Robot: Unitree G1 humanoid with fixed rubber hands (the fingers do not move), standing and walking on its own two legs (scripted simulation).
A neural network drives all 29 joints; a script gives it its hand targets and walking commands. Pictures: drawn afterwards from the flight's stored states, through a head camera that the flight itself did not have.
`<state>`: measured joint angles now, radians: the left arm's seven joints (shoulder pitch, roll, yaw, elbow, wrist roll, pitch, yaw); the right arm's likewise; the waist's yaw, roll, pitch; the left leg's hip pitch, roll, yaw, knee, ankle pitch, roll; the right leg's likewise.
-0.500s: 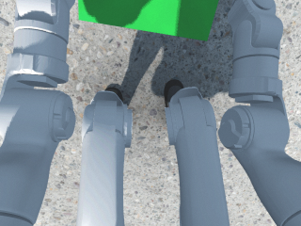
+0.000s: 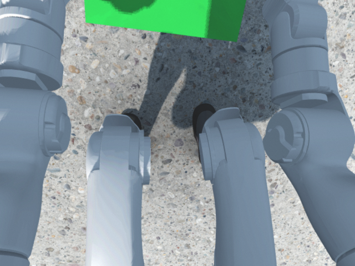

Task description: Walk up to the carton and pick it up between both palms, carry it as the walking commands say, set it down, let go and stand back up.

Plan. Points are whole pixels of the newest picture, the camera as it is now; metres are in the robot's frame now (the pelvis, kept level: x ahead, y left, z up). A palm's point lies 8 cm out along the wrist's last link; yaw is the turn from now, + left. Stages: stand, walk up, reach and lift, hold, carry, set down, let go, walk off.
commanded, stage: set down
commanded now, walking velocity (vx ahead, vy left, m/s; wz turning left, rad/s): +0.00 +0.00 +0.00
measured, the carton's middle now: out of the picture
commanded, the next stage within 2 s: none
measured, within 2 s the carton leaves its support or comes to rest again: rests again in 1.22 s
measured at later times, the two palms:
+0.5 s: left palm out of the picture +0.55 +0.19 -0.18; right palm out of the picture +0.53 -0.15 -0.19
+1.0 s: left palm out of the picture +0.56 +0.16 -0.22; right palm out of the picture +0.54 -0.18 -0.22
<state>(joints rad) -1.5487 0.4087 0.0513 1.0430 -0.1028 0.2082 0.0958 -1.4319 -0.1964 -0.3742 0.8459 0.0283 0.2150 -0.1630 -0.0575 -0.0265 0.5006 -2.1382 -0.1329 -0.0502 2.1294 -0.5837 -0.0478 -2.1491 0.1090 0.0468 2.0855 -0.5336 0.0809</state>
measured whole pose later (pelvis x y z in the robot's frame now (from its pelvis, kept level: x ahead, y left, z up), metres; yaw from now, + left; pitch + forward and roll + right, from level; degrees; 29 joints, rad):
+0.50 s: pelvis +0.00 +0.00 -0.03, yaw -1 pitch +31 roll -1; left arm -1.54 0.45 0.00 1.18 -0.14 0.20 0.06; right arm -1.49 -0.21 -0.32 1.10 0.09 0.17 -0.14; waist -0.02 -0.01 0.45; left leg -2.18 -0.10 -0.02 2.24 -0.59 -0.03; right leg -2.20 0.08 0.02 2.19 -0.52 0.06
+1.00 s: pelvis +0.01 +0.00 -0.04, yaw -2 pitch +33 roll -1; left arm -1.51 0.39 0.04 1.15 -0.08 0.15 0.07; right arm -1.45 -0.28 -0.24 1.13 0.21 0.11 -0.12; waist -0.01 -0.06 0.45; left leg -2.20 -0.06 -0.03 2.27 -0.65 -0.02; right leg -2.23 0.07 -0.01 2.21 -0.57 0.03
